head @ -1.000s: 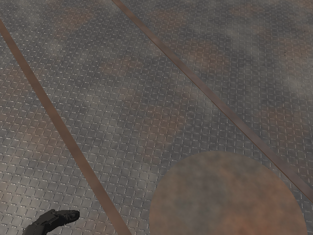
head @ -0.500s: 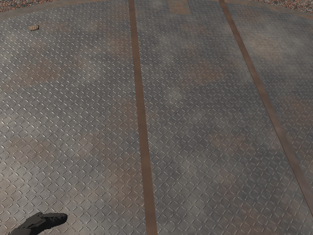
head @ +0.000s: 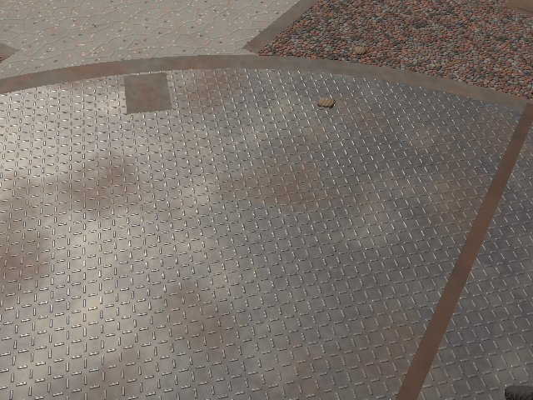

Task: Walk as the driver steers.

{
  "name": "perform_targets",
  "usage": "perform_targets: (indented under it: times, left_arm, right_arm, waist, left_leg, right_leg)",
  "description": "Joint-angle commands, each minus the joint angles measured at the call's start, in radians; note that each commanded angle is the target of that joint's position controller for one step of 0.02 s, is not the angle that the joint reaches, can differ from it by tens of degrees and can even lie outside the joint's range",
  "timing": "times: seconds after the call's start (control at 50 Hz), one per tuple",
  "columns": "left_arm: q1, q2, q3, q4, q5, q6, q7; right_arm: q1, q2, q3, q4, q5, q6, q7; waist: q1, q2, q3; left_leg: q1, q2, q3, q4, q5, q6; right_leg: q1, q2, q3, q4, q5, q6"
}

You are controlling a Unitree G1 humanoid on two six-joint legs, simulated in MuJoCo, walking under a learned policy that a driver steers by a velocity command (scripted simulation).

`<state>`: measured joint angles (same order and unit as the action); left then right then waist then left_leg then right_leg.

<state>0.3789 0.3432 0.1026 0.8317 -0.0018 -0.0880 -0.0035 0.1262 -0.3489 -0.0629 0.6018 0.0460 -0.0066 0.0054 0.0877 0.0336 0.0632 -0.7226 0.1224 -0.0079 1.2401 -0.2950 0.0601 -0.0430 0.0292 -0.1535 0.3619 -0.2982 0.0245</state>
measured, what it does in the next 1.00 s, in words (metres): walks ahead, turning left: left foot, then right foot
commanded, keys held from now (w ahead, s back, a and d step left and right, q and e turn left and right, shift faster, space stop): w+q+shift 0.84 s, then w+shift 0.16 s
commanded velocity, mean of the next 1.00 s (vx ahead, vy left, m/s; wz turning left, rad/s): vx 1.00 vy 0.00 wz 0.95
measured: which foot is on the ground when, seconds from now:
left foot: up 0.00-0.20, down 0.22-0.66, up 0.68-1.00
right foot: down 0.00-0.22, up 0.24-0.62, down 0.64-1.00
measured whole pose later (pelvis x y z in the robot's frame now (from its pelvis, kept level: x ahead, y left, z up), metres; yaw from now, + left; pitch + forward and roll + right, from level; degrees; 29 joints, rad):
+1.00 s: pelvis +0.83 +0.32 -0.01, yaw +56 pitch +0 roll -5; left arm 0.49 0.33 0.08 0.86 0.00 -0.09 -0.01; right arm 0.00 -0.31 -0.04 0.57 0.03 -0.04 0.04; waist 0.13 0.01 0.06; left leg -0.81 0.11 -0.04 0.96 -0.09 0.08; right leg 0.16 0.03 -0.19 0.21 -0.37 0.05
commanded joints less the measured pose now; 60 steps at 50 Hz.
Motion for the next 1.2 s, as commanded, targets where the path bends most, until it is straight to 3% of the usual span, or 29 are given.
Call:
perform_targets:
  times: [0.02,0.1,0.14,0.2,0.22,0.24,0.26,0.28,0.32,0.36,0.44,0.5,0.58,0.62,0.64,0.66,0.68,0.7,0.72,0.76,0.82,1.0,1.06,1.1,1.12,1.14,1.16,1.18,1.2]
  left_arm:
    - [-0.184,0.073,-0.002,-0.098,0.007,-0.026,0.003]
    - [-0.103,0.133,0.003,-0.076,0.005,-0.018,0.004]
    - [-0.078,0.203,0.015,-0.077,0.004,-0.004,0.007]
    - [-0.156,0.252,0.028,-0.118,-0.009,0.027,0.016]
    - [-0.153,0.148,-0.002,-0.118,-0.006,0.012,0.018]
    - [-0.082,-0.037,-0.062,-0.153,0.038,-0.028,0.005]
    - [-0.067,0.016,-0.066,-0.259,-0.019,-0.082,-0.004]
    - [-0.247,0.132,-0.043,-0.272,-0.055,-0.105,-0.002]
    - [-0.262,0.076,-0.055,-0.251,-0.027,-0.091,0.015]
    - [-0.195,0.079,-0.044,-0.221,0.002,-0.055,0.006]
    - [-0.413,0.004,-0.062,-0.297,0.035,-0.038,-0.002]
    - [-0.530,-0.037,-0.065,-0.353,0.011,-0.046,-0.014]
    - [-0.556,0.053,-0.023,-0.383,-0.036,-0.058,-0.013]
    - [-0.369,0.117,0.018,-0.352,-0.044,-0.063,-0.002]
    - [-0.118,0.135,0.032,-0.314,-0.052,-0.050,0.012]
    - [0.122,0.178,0.030,-0.271,-0.046,-0.033,0.024]
    - [0.079,0.241,0.034,-0.242,0.008,-0.043,-0.008]
    - [-0.008,0.101,0.014,-0.292,0.012,-0.037,-0.011]
    - [-0.052,0.046,0.000,-0.283,0.005,-0.023,0.000]
    - [-0.041,0.054,0.003,-0.220,0.024,-0.010,-0.001]
    - [-0.117,-0.011,-0.020,-0.162,0.005,-0.024,-0.004]
    - [0.031,0.106,-0.010,-0.052,-0.009,-0.028,-0.012]
    - [0.075,0.181,-0.010,-0.025,-0.011,-0.013,-0.001]
    - [0.035,0.218,-0.015,-0.013,-0.010,0.006,0.014]
    - [-0.010,0.203,-0.025,-0.032,-0.006,0.007,0.028]
    - [0.135,-0.001,-0.076,-0.079,0.013,-0.011,0.012]
    - [0.093,0.055,-0.079,-0.079,-0.012,-0.055,0.008]
    - [-0.042,0.090,-0.059,-0.125,-0.069,-0.068,0.010]
    - [-0.118,0.065,-0.072,-0.155,-0.070,-0.078,0.016]
  right_arm:
    - [0.017,0.011,0.016,-0.066,0.001,-0.006,0.019]
    - [-0.136,0.005,0.018,-0.103,-0.011,-0.025,0.053]
    - [-0.117,-0.042,-0.004,-0.106,-0.005,-0.029,0.062]
    - [0.353,-0.202,-0.094,0.010,0.011,-0.005,0.049]
    - [0.477,-0.236,-0.111,0.078,0.020,0.009,0.030]
    - [0.388,-0.268,-0.086,0.045,0.011,0.002,0.035]
    - [0.345,-0.264,-0.080,-0.024,-0.025,-0.031,0.041]
    - [0.346,-0.191,-0.077,-0.015,-0.029,-0.057,0.040]
    - [0.227,-0.141,-0.054,-0.005,-0.043,-0.096,0.043]
    - [0.140,-0.097,-0.038,-0.009,-0.046,-0.097,0.024]
    - [0.196,-0.057,-0.026,0.041,-0.016,-0.082,-0.021]
    - [0.259,-0.082,-0.039,0.081,-0.016,-0.071,-0.023]
    - [0.292,-0.063,-0.046,0.125,0.001,-0.065,-0.035]
    - [0.270,-0.077,-0.055,0.126,-0.018,-0.050,-0.034]
    - [0.204,-0.076,-0.045,0.097,-0.049,-0.044,-0.023]
    - [0.215,0.041,-0.006,0.066,-0.087,-0.050,-0.011]
    - [0.434,0.094,0.022,0.018,0.028,-0.060,-0.008]
    - [0.358,-0.013,0.011,0.064,0.043,-0.049,-0.020]
    - [0.210,-0.077,-0.003,0.043,0.017,-0.043,-0.017]
    - [0.034,-0.061,-0.006,0.009,-0.048,-0.045,-0.009]
    - [0.057,0.007,0.002,-0.027,0.014,-0.014,0.000]
    - [-0.212,0.036,0.037,-0.106,-0.020,-0.054,0.052]
    - [-0.226,-0.022,0.009,-0.133,-0.020,-0.061,0.060]
    - [0.082,-0.125,-0.046,-0.071,-0.016,-0.046,0.043]
    - [0.334,-0.181,-0.079,0.010,-0.011,-0.030,0.025]
    - [0.336,-0.269,-0.082,0.041,-0.026,-0.038,0.018]
    - [0.404,-0.199,-0.064,0.038,-0.026,-0.054,0.024]
    - [0.374,-0.145,-0.050,0.070,-0.041,-0.070,0.029]
    - [0.312,-0.126,-0.044,0.078,-0.036,-0.085,0.031]
  waist:
    - [-0.099,-0.064,0.077]
    - [-0.052,0.001,0.114]
    - [-0.094,-0.076,0.049]
    - [-0.361,-0.153,-0.193]
    - [-0.370,0.027,-0.170]
    - [-0.191,0.350,-0.178]
    - [-0.159,0.320,-0.443]
    - [-0.219,0.057,-0.315]
    - [-0.098,-0.139,-0.101]
    - [-0.022,-0.087,-0.024]
    - [-0.096,-0.056,0.069]
    - [-0.172,-0.016,0.049]
    - [-0.170,0.062,0.032]
    - [-0.058,0.090,-0.099]
    - [0.087,0.111,-0.266]
    - [0.130,-0.052,-0.452]
    - [-0.042,-0.663,-0.614]
    - [0.010,-0.451,-0.456]
    - [0.039,-0.280,-0.290]
    - [0.040,-0.018,-0.101]
    - [-0.059,-0.114,-0.042]
    - [-0.029,0.008,0.136]
    - [-0.093,-0.121,0.043]
    - [-0.294,-0.225,-0.142]
    - [-0.415,-0.188,-0.228]
    - [-0.215,0.172,-0.359]
    - [-0.266,0.153,-0.562]
    - [-0.263,0.107,-0.384]
    - [-0.224,0.003,-0.221]
  left_leg:
    - [-0.094,0.080,-0.083,-0.064,0.162,-0.010]
    - [0.030,0.003,0.075,-0.350,0.344,0.034]
    - [0.183,-0.097,0.169,-0.399,0.299,0.064]
    - [0.764,-0.202,0.169,-0.456,0.146,0.152]
    - [1.029,-0.148,0.007,-0.547,0.181,0.199]
    - [1.101,-0.064,-0.303,-0.544,0.304,0.263]
    - [1.255,0.154,-0.892,-0.878,-0.241,0.482]
    - [1.114,0.153,-0.987,-1.038,-0.465,0.399]
    - [0.738,0.090,-0.799,-1.021,-0.287,0.313]
    - [0.530,-0.020,-0.580,-1.018,-0.135,0.287]
    - [0.330,-0.146,-0.337,-1.022,0.179,0.238]
    - [0.269,-0.157,-0.343,-1.022,0.094,0.181]
    - [0.501,-0.095,-0.450,-0.915,0.147,0.145]
    - [0.600,-0.103,-0.437,-0.701,0.490,0.105]
    - [0.514,-0.121,-0.399,-0.444,0.575,0.067]
    - [0.277,-0.179,-0.337,-0.061,0.061,0.043]
    - [-0.014,-0.232,-0.268,0.252,-0.261,0.012]
    - [-0.096,-0.125,-0.216,0.284,-0.142,0.003]
    - [-0.110,-0.106,-0.152,0.270,-0.077,-0.004]
    - [0.003,-0.027,-0.127,0.130,-0.073,0.008]
    - [-0.011,0.049,-0.127,0.085,-0.062,0.016]
    - [0.026,-0.045,0.014,-0.413,0.304,0.034]
    - [0.207,-0.170,0.130,-0.496,0.180,0.080]
    - [0.600,-0.218,0.122,-0.563,0.142,0.140]
    - [0.963,-0.154,0.008,-0.630,0.193,0.162]
    - [1.311,0.108,-0.500,-0.660,-0.046,0.258]
    - [1.324,0.164,-0.799,-0.804,-0.179,0.291]
    - [1.222,0.166,-0.764,-0.918,-0.202,0.287]
    - [1.030,0.137,-0.660,-0.959,-0.137,0.272]
  right_leg:
    - [-0.067,-0.297,0.136,-0.257,0.188,-0.150]
    - [-0.014,-0.239,-0.064,-0.275,0.459,-0.100]
    - [0.067,-0.252,-0.100,-0.162,1.014,-0.086]
    - [-0.051,-0.273,-0.085,0.463,1.401,-0.084]
    - [-0.341,-0.139,-0.064,0.874,0.499,-0.030]
    - [-0.617,0.000,0.067,1.236,-0.324,-0.023]
    - [-0.851,0.044,0.282,1.321,-0.289,-0.031]
    - [-0.884,-0.011,0.309,1.205,-0.145,-0.056]
    - [-0.725,-0.089,0.324,0.997,-0.045,-0.047]
    - [-0.591,-0.121,0.328,0.853,0.002,-0.010]
    - [-0.486,-0.070,0.207,0.466,0.234,0.049]
    - [-0.327,-0.004,0.177,0.232,0.444,0.057]
    - [-0.323,-0.015,0.258,0.105,0.408,0.045]
    - [-0.136,0.000,0.222,0.128,0.302,0.013]
    - [0.151,-0.064,0.236,0.224,0.229,-0.013]
    - [0.519,-0.240,0.439,0.336,0.024,-0.030]
    - [0.687,-0.501,1.146,-0.015,-0.437,-0.211]
    - [0.573,-0.445,1.117,-0.098,-0.689,-0.194]
    - [0.415,-0.397,0.900,-0.092,-0.524,-0.165]
    - [0.121,-0.293,0.529,-0.065,0.021,-0.125]
    - [0.006,-0.309,0.448,-0.149,0.026,-0.162]
    - [-0.030,-0.269,0.058,-0.338,0.419,-0.155]
    - [0.110,-0.299,-0.006,-0.182,1.153,-0.145]
    - [0.061,-0.316,-0.016,0.194,1.436,-0.123]
    - [-0.177,-0.268,-0.017,0.524,1.212,-0.087]
    - [-0.581,-0.082,0.045,0.950,-0.092,-0.048]
    - [-0.623,-0.042,0.273,1.062,-0.236,-0.089]
    - [-0.758,-0.063,0.273,1.101,-0.165,-0.087]
    - [-0.769,-0.103,0.268,1.034,-0.095,-0.091]
Velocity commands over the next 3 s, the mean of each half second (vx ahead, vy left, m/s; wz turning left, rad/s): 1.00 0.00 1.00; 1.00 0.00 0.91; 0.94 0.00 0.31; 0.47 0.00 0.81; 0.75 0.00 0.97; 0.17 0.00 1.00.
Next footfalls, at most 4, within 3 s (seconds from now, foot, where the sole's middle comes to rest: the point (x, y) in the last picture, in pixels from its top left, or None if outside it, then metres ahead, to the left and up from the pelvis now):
0.22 left None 0.38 0.11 -0.77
0.64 right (239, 253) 0.87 0.14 -0.77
1.12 left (71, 222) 0.91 0.64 -0.77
1.56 right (11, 119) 1.31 0.99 -0.77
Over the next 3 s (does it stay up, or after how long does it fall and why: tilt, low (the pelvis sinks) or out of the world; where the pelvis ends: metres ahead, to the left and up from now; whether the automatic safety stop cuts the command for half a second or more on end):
stays up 0.99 1.55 0.00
